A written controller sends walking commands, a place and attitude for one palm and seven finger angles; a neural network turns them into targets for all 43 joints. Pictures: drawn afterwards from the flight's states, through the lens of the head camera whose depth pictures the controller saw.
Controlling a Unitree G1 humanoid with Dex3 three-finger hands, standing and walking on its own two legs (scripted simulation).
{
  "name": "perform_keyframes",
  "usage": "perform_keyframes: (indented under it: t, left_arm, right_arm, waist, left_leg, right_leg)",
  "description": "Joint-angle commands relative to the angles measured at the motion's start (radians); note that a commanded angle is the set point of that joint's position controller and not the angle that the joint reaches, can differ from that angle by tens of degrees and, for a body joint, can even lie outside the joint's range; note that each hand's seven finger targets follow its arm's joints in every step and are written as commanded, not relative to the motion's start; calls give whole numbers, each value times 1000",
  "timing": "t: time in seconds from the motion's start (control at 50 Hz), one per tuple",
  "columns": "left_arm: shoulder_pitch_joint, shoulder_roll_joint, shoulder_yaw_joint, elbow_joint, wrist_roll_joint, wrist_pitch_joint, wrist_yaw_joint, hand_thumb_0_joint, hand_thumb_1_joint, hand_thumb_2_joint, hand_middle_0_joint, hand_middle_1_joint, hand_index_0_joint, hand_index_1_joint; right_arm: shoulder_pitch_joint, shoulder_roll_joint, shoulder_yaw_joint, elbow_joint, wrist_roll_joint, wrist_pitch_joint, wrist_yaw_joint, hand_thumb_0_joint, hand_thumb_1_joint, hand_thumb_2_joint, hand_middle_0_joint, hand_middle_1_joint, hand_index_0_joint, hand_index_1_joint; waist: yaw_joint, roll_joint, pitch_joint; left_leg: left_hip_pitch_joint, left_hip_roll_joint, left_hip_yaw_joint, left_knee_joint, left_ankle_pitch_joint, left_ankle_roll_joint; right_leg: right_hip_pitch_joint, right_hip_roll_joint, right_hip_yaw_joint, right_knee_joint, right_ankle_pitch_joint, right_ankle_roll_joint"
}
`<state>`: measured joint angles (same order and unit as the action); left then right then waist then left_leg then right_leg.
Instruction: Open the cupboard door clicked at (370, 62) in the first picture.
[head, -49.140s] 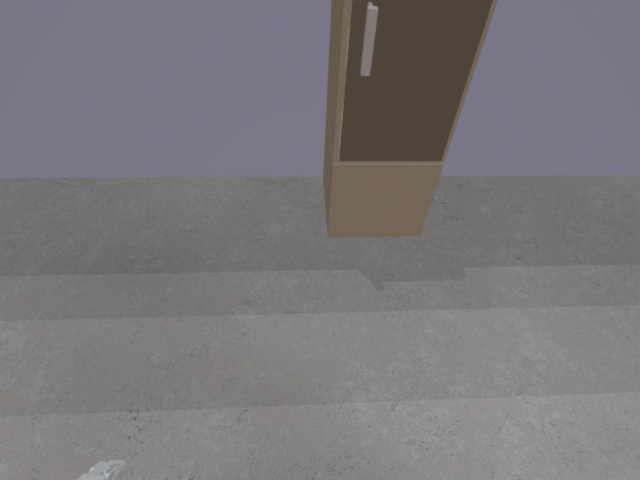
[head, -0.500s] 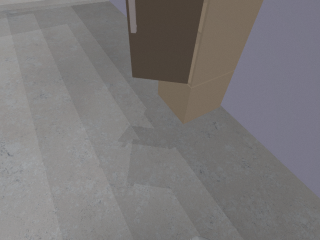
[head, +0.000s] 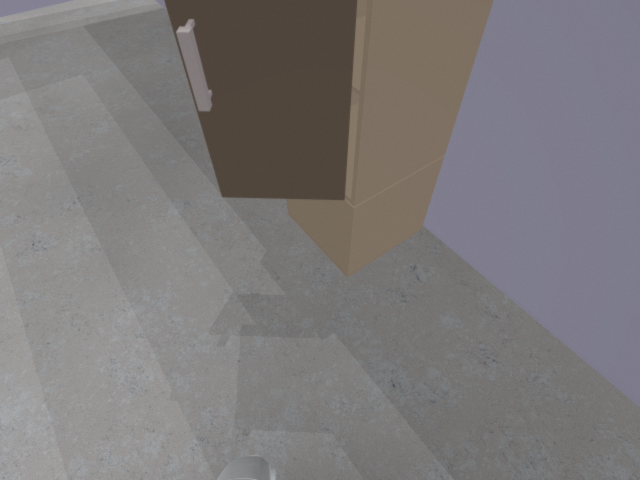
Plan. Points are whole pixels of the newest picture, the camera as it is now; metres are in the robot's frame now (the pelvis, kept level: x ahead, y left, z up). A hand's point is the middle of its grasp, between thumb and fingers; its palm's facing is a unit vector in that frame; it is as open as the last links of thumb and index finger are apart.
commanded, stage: take the last steps up to it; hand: left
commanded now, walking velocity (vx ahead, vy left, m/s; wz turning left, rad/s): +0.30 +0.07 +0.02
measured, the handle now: (198, 66) +0.85 +0.29 +0.06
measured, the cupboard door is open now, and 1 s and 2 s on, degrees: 51 51 51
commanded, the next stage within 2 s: come to a stop and stand still in 0.54 s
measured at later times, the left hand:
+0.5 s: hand (161, 429) +0.21 +0.26 -0.18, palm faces +0.04 -0.99 -0.17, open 7.3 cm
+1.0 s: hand (195, 340) +0.36 +0.24 -0.18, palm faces +0.02 -0.98 -0.19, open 7.2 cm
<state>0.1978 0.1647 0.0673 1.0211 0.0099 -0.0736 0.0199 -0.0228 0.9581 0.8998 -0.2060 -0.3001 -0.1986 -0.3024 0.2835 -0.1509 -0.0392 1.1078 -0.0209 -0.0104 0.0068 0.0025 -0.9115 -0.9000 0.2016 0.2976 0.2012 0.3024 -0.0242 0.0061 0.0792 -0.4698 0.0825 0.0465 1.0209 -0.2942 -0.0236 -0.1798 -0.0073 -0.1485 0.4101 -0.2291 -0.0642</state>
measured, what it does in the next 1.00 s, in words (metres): walks ahead: left foot, then right foot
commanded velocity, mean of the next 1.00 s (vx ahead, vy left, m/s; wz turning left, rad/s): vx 0.05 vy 0.04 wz -0.02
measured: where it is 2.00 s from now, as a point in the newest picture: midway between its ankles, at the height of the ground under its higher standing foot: (301, 471)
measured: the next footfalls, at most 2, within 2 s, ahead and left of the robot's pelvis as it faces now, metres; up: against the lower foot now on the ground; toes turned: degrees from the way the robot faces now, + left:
left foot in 0.24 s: +0.22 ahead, +0.16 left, +0.00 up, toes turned +7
right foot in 0.70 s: +0.32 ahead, -0.06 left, +0.00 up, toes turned -9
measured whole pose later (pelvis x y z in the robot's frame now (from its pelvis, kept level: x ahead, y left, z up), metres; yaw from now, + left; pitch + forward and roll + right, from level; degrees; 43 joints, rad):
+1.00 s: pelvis +0.26 +0.07 -0.01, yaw -1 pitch -1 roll +0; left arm 0.11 0.16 0.05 1.03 0.02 0.01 0.04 -0.02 0.93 0.90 -0.21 -0.30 -0.20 -0.30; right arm 0.21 -0.16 -0.04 1.07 0.00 0.05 -0.02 0.00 -0.91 -0.90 0.20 0.30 0.20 0.30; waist -0.01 -0.03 0.10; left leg -0.31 0.01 0.07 0.65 -0.38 -0.05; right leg -0.26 -0.07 -0.13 0.53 -0.25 0.00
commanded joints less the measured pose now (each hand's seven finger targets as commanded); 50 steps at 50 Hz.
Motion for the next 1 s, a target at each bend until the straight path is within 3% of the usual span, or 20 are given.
perform_keyframes:
  t: [0.0,0.14,0.2,0.22,0.24,0.26,0.32,0.36,0.44,0.54,0.6,0.64,0.66,0.68,0.7,0.72,0.76,0.84,0.9,0.98]
  left_arm:
    - [132,99,0,21,6,-16,-11,0,900,900,-200,-300,-200,-300]
    - [174,140,5,73,16,-4,-14,0,900,900,-200,-300,-200,-300]
    - [143,129,3,68,8,5,-18,0,900,900,-200,-300,-200,-300]
    - [169,84,-6,48,1,6,-23,0,900,900,-200,-300,-200,-300]
    - [130,60,-20,9,-1,1,-25,0,900,900,-200,-300,-200,-300]
    - [78,68,-13,-9,3,5,-19,0,900,900,-200,-300,-200,-300]
    - [84,52,-8,23,15,27,-28,0,900,900,-200,-300,-200,-300]
    - [126,26,-12,40,18,42,-32,0,900,900,-200,-300,-200,-300]
    - [99,17,-12,14,16,55,-31,0,900,900,-200,-300,-200,-300]
    - [-6,27,-19,-25,13,55,-31,0,900,900,-200,-300,-200,-300]
    - [-30,33,-22,-33,14,50,-30,0,900,900,-200,-300,-200,-300]
    - [16,51,-22,-14,15,42,-24,0,900,900,-200,-300,-200,-300]
    - [89,79,-16,11,13,32,-18,0,900,900,-200,-300,-200,-300]
    - [162,140,-8,40,11,20,-4,0,900,900,-200,-300,-200,-300]
    - [183,190,-9,57,-1,20,4,0,900,900,-200,-300,-200,-300]
    - [150,194,-18,46,0,26,8,0,900,900,-200,-300,-200,-300]
    - [58,160,-13,17,4,40,29,0,900,900,-200,-300,-200,-300]
    - [20,178,4,2,5,60,34,0,900,900,-200,-300,-200,-300]
    - [-1,181,21,-18,10,70,33,0,900,900,-200,-300,-200,-300]
    - [-62,170,18,-42,8,87,24,0,900,900,-200,-300,-200,-300]
  right_arm:
    - [-2,-16,-9,-56,-2,-7,9,0,-900,-900,200,300,200,300]
    - [-144,-52,-15,-117,-2,-30,23,0,-900,-900,200,300,200,300]
    - [62,-121,-29,-53,-9,-51,6,0,-900,-900,200,300,200,300]
    - [191,-223,-53,-28,-22,-59,-8,0,-900,-900,200,300,200,300]
    - [271,-285,-64,-21,-17,-49,-20,0,-900,-900,200,300,200,300]
    - [244,-274,-58,-27,-16,-40,-29,0,-900,-900,200,300,200,300]
    - [57,-156,-23,-86,-7,-53,-33,0,-900,-900,200,300,200,300]
    - [45,-133,-13,-81,-5,-65,-36,0,-900,-900,200,300,200,300]
    - [60,-122,-14,-73,-5,-68,-36,0,-900,-900,200,300,200,300]
    - [95,-128,-11,-48,-11,-56,-33,0,-900,-900,200,300,200,300]
    - [120,-136,-11,-28,-14,-47,-34,0,-900,-900,200,300,200,300]
    - [116,-121,-3,-20,-8,-38,-37,0,-900,-900,200,300,200,300]
    - [106,-101,4,-17,-1,-40,-37,0,-900,-900,200,300,200,300]
    - [112,-67,10,-26,10,-39,-37,0,-900,-900,200,300,200,300]
    - [135,-64,12,-25,18,-23,-36,0,-900,-900,200,300,200,300]
    - [131,-55,10,-20,24,-8,-40,0,-900,-900,200,300,200,300]
    - [114,-54,6,-9,26,21,-47,0,-900,-900,200,300,200,300]
    - [77,-52,-4,-15,24,45,-42,0,-900,-900,200,300,200,300]
    - [70,-47,-16,-32,14,58,-36,0,-900,-900,200,300,200,300]
    - [105,-71,-27,-47,8,55,-29,0,-900,-900,200,300,200,300]
  waist:
    - [36,-81,-39]
    - [54,-138,22]
    - [-51,-2,-63]
    - [-93,199,-160]
    - [-106,314,-190]
    - [-96,204,-139]
    - [-10,116,-30]
    - [23,95,-18]
    - [38,63,-32]
    - [17,88,-14]
    - [11,77,-28]
    - [37,29,-38]
    - [70,-13,-81]
    - [80,-127,-149]
    - [63,-208,-180]
    - [55,-154,-169]
    - [39,-242,-145]
    - [36,-116,-135]
    - [31,-126,-124]
    - [-12,-155,-103]
  left_leg:
    - [-38,24,20,-167,61,-25]
    - [51,-15,53,-410,52,0]
    - [427,-42,67,-576,89,33]
    - [603,173,-209,-617,102,117]
    - [651,330,-421,-710,211,212]
    - [595,360,-416,-729,269,248]
    - [317,263,-234,-811,115,192]
    - [270,220,-140,-834,190,163]
    - [285,196,-69,-848,284,184]
    - [317,199,-51,-817,337,193]
    - [338,194,-45,-758,359,178]
    - [292,145,-16,-643,384,131]
    - [246,87,32,-548,369,80]
    - [113,16,67,-453,212,25]
    - [97,-45,76,-369,-155,-18]
    - [145,-40,31,-302,-305,-22]
    - [129,-22,-10,-229,-280,-14]
    - [129,-56,10,-276,-204,-32]
    - [142,-73,20,-299,-131,-37]
    - [302,-48,19,-529,101,-19]
  right_leg:
    - [57,-269,170,-219,260,-92]
    - [57,-301,187,-172,147,-73]
    - [-79,-203,85,129,241,-16]
    - [-246,-87,-1,401,21,36]
    - [-388,-17,16,675,-345,48]
    - [-449,-53,99,809,-340,33]
    - [-403,-123,145,825,-155,47]
    - [-367,-121,135,775,-85,61]
    - [-341,-122,117,599,-26,72]
    - [-282,-101,82,356,-20,71]
    - [-201,-67,51,248,-35,63]
    - [-50,-41,40,97,51,58]
    - [86,-80,98,32,258,53]
    - [260,-228,267,59,635,-3]
    - [274,-383,348,15,869,-105]
    - [193,-417,324,-3,937,-153]
    - [140,-362,271,16,1015,-152]
    - [131,-328,213,22,946,-128]
    - [82,-313,200,21,815,-114]
    - [-93,-261,165,52,362,-36]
